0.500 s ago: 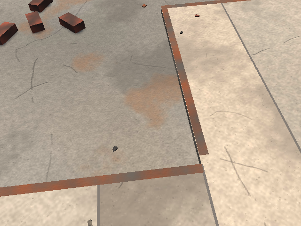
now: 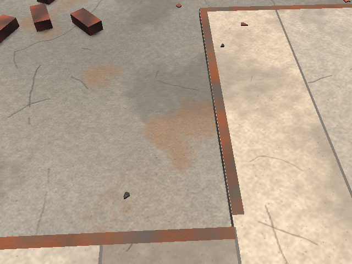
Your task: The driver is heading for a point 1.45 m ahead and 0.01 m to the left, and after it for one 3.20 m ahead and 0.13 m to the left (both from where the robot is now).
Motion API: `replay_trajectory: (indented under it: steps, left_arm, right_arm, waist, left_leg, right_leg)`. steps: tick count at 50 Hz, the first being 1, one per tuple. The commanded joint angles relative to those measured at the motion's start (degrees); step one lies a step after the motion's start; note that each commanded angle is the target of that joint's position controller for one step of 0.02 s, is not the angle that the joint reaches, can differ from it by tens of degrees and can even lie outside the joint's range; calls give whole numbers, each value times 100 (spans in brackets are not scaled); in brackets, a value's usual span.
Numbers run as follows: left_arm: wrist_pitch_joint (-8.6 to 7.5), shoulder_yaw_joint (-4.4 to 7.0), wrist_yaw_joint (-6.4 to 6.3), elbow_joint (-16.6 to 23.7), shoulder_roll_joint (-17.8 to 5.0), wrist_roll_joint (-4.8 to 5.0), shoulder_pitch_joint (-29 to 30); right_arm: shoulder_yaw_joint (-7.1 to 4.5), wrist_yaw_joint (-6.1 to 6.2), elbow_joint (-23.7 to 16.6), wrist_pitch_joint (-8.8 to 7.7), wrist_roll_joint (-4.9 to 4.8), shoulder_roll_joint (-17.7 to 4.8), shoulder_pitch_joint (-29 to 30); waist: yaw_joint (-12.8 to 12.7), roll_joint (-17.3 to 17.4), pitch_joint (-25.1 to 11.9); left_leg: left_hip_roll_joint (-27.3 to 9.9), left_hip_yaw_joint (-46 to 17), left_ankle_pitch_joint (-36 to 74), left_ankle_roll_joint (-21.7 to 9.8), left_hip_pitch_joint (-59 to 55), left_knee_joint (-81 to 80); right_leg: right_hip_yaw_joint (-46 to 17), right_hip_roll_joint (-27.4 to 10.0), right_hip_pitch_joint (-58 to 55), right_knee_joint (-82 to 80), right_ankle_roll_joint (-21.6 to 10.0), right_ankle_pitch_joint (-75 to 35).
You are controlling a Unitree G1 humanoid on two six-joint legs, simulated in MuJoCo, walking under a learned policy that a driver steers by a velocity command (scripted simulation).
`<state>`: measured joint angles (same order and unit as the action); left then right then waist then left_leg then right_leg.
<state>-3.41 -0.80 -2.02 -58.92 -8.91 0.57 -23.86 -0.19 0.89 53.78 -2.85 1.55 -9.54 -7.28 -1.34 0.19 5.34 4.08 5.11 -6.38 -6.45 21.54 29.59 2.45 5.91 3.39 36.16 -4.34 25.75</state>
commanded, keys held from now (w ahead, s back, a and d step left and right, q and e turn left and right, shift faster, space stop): no key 0.70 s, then w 0.30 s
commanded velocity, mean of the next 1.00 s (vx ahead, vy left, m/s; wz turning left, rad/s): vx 0.08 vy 0.00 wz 0.00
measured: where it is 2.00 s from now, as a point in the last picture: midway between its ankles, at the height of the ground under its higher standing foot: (178, 212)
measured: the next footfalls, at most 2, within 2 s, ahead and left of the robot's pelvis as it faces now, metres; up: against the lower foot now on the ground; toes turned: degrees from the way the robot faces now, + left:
right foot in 0.28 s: +0.05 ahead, -0.13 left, +0.00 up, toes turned +1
left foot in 1.02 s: +0.20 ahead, +0.08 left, +0.00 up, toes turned +5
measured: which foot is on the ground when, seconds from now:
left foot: down 0.00-0.78, up 0.80-1.00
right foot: up 0.00-0.26, down 0.28-1.00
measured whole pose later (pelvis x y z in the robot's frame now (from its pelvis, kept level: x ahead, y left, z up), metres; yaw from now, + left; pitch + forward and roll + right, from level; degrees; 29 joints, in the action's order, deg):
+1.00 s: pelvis +0.11 -0.02 +0.01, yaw +1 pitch +0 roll -1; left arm -2.8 2.4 -1.6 -66.0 -10.1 -1.3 -28.6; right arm -1.7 -0.9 59.6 -3.3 1.0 -9.5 -15.1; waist -1.9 -2.5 -0.1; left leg -0.4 4.7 -19.3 -4.5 19.9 36.1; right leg 0.4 0.9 1.1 22.5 -1.9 21.5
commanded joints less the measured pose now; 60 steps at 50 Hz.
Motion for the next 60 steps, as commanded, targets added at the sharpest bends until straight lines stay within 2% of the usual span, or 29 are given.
replay_trajectory:
  steps: [1,2,3,4,7,10,14,15,16,19,21,25,35,38,40,41,43,45,48,49,50,51,52,53,54,55,56,58,60]
  left_arm:
    - [176,152,-16,-57,-596,-24,-946]
    - [251,180,4,-17,-603,-205,-564]
    - [292,184,38,18,-545,-293,-233]
    - [355,188,57,20,-488,-283,-65]
    - [507,113,10,-186,-209,-201,-232]
    - [580,106,-38,-288,-213,-162,-130]
    - [537,82,-14,-412,-224,-242,-200]
    - [485,75,-19,-385,-307,-265,-172]
    - [432,75,-23,-375,-392,-217,-31]
    - [227,39,-43,-331,-356,-122,348]
    - [169,45,-51,-323,-369,-98,349]
    - [187,39,-37,-431,-249,-112,22]
    - [183,27,-44,-554,-149,-115,-151]
    - [225,144,-31,-576,-399,-136,-320]
    - [266,253,-17,-579,-605,-140,-598]
    - [260,303,-18,-588,-679,-143,-643]
    - [187,348,-6,-597,-658,-194,-714]
    - [89,385,11,-595,-680,-232,-721]
    - [-15,416,26,-563,-726,-205,-586]
    - [-29,424,32,-530,-754,-171,-428]
    - [-44,425,46,-486,-761,-146,-272]
    - [-93,396,68,-446,-695,-160,-212]
    - [-151,301,133,-257,-395,-129,-22]
    - [-176,280,178,-50,-241,-166,-89]
    - [-144,365,216,27,-559,-309,269]
    - [-162,351,276,103,-455,-287,502]
    - [-187,338,316,96,-361,-240,533]
    - [-103,362,353,48,-336,-268,391]
    - [-3,398,367,96,-378,-251,481]
  right_arm:
    - [-167,28,323,-21,-213,-822,-1658]
    - [-142,37,216,12,-230,-725,-1081]
    - [-74,47,132,47,-180,-534,-657]
    - [-29,78,135,70,-119,-450,-478]
    - [-38,110,303,119,-3,-540,-633]
    - [-94,101,404,167,-60,-741,-792]
    - [-126,100,462,308,-152,-725,-749]
    - [-126,92,485,330,-168,-656,-826]
    - [-131,77,474,360,-201,-585,-860]
    - [-43,12,666,323,-110,-268,-1158]
    - [-36,2,772,273,-75,-340,-1264]
    - [11,38,898,217,-107,-293,-1250]
    - [52,107,1138,199,-114,-157,-1385]
    - [-3,86,1118,227,-86,-209,-1393]
    - [-26,16,919,226,-5,-148,-1072]
    - [-11,-21,798,192,59,-49,-921]
    - [-59,-75,557,82,72,-144,-612]
    - [-123,-130,397,-34,32,-247,-476]
    - [-186,-195,244,-132,-62,-238,-449]
    - [-198,-207,301,-141,-84,-175,-729]
    - [-232,-201,476,-144,-106,-148,-1236]
    - [-326,-158,720,-165,-100,-299,-1955]
    - [-471,-74,872,-212,-11,-792,-2843]
    - [-568,-61,1041,-152,-23,-1238,-3460]
    - [-470,-42,948,-85,-27,-904,-2907]
    - [-422,-68,724,-102,-17,-779,-2270]
    - [-387,-91,602,-145,-19,-705,-1887]
    - [-278,-72,578,-244,-56,-454,-1718]
    - [-225,-32,732,-310,-70,-414,-2046]
  waist:
    - [346,418,-1863]
    - [218,312,-1051]
    - [111,146,-642]
    - [-5,186,-348]
    - [-73,408,-398]
    - [16,460,-532]
    - [-69,350,-146]
    - [-12,160,21]
    - [134,-272,271]
    - [419,-650,56]
    - [429,-389,-24]
    - [273,-104,-18]
    - [191,-17,-47]
    - [110,-340,13]
    - [-85,-691,498]
    - [-128,-838,744]
    - [-176,-701,887]
    - [-139,-511,747]
    - [2,-565,506]
    - [201,-554,435]
    - [450,-449,317]
    - [741,-165,29]
    - [1132,936,-381]
    - [1106,1910,-621]
    - [779,864,-167]
    - [553,332,135]
    - [357,96,171]
    - [120,175,75]
    - [67,289,43]
  left_leg:
    - [-2639,-2767,4755,-1728,-2543,-475]
    - [-2409,-2553,3072,-1610,-1647,-969]
    - [-2138,-2318,1830,-1336,-1001,-1358]
    - [-1873,-1977,1217,-1060,-487,-1609]
    - [-1402,-1457,331,-630,-269,-1700]
    - [-1395,-1578,-1119,-509,-258,-1809]
    - [-1257,-1585,-2679,28,523,-1961]
    - [-1132,-1506,-2650,222,521,-1883]
    - [-848,-1194,-2177,329,121,-1649]
    - [-669,-869,-563,336,-1392,-863]
    - [-743,-920,-374,312,-1471,-856]
    - [-812,-987,-407,321,-1124,-984]
    - [-860,-1003,-71,334,-1091,-935]
    - [-440,-652,-1638,242,-733,-392]
    - [-164,-270,-2068,227,284,448]
    - [-255,-99,-1810,227,652,891]
    - [-548,-215,-1707,191,1242,1474]
    - [-671,-280,-1734,189,1523,1472]
    - [-529,-74,-1459,198,716,796]
    - [-405,84,-1151,189,13,385]
    - [-187,233,-942,185,-968,-1]
    - [-142,51,-956,141,-2160,-206]
    - [-1385,-1716,-2149,-160,-3122,-1146]
    - [-2572,-4049,-2925,-718,-3544,-2057]
    - [-2571,-3957,-3062,-748,-2934,-2036]
    - [-2414,-3398,-2624,-671,-2397,-2022]
    - [-2169,-2825,-1933,-558,-2042,-2114]
    - [-1778,-2002,-837,-390,-1816,-2198]
    - [-1639,-1518,471,-355,-1964,-2107]
  right_leg:
    - [-501,-237,1432,2936,229,1045]
    - [-570,-355,1590,3018,232,883]
    - [-610,-475,1524,2687,231,620]
    - [-595,-571,1317,2236,269,433]
    - [-286,-461,863,1037,365,345]
    - [-201,-465,675,333,348,-56]
    - [-245,-591,117,-904,170,-858]
    - [-598,-841,320,-1313,104,-723]
    - [-954,-1015,1142,-1666,31,-76]
    - [-1271,-1257,2046,-2403,105,210]
    - [-1159,-1201,1867,-2349,113,-197]
    - [-951,-1088,1360,-2084,50,-760]
    - [-829,-1065,1033,-1922,20,-1340]
    - [-1074,-1037,1081,-2101,-219,649]
    - [-1908,-1611,983,-2656,-612,2037]
    - [-2307,-2021,930,-2885,-825,2198]
    - [-2587,-2347,644,-3006,-1064,1575]
    - [-2332,-2290,129,-2843,-1059,688]
    - [-1742,-2016,265,-2527,-891,-250]
    - [-1485,-1883,647,-2312,-797,-448]
    - [-1202,-1677,1182,-1933,-669,-751]
    - [-864,-1405,1763,-1152,-509,-1381]
    - [-111,-786,2590,709,-196,-1287]
    - [253,-194,3694,2424,-50,392]
    - [-261,-640,3967,3202,-165,189]
    - [-373,-868,3985,3302,-214,-445]
    - [-402,-1014,3751,3128,-195,-913]
    - [-295,-1109,3399,2806,-67,-1231]
    - [-114,-1038,3477,2640,25,-1378]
